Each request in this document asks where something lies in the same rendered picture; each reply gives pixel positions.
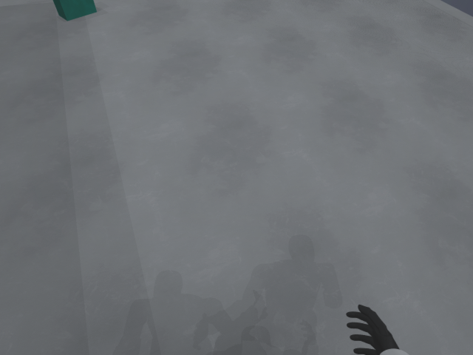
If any right robot hand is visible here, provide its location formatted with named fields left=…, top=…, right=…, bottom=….
left=346, top=305, right=400, bottom=355

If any carton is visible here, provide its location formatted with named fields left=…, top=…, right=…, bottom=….
left=53, top=0, right=97, bottom=21

